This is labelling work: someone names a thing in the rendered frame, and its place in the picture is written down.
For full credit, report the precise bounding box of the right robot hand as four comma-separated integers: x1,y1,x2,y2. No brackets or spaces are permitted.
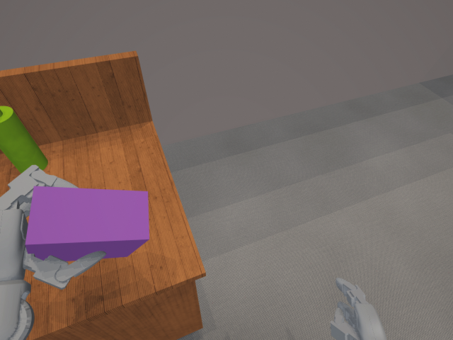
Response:
331,278,386,340

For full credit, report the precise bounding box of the left robot forearm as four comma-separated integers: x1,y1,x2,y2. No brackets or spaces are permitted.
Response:
0,280,35,340

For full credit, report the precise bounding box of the left robot hand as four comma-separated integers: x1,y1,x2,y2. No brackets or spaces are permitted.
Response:
0,165,106,290

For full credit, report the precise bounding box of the sponge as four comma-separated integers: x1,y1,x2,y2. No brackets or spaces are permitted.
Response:
25,186,149,261

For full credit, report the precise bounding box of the table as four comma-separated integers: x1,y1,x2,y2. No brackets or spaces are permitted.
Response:
0,51,206,340

